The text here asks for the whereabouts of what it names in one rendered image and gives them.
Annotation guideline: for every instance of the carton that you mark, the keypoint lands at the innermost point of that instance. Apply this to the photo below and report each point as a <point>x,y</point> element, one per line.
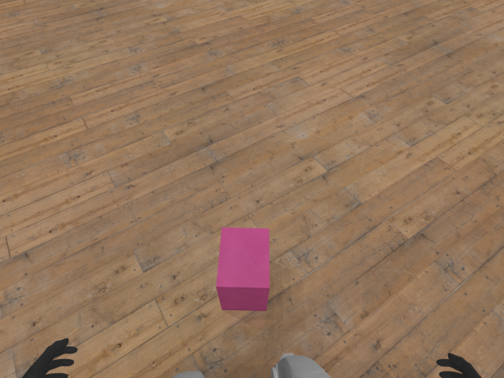
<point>243,269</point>

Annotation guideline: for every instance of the robot right hand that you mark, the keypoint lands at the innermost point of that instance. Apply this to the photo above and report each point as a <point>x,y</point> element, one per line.
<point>459,364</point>

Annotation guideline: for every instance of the robot right thigh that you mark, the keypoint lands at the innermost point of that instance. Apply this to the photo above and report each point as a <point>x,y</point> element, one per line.
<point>297,367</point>

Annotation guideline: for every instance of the robot right shin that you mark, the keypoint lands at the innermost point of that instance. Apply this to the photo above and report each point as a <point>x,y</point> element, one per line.
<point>286,355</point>

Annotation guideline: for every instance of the robot left hand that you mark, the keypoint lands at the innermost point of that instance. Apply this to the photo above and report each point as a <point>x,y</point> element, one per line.
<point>44,363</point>

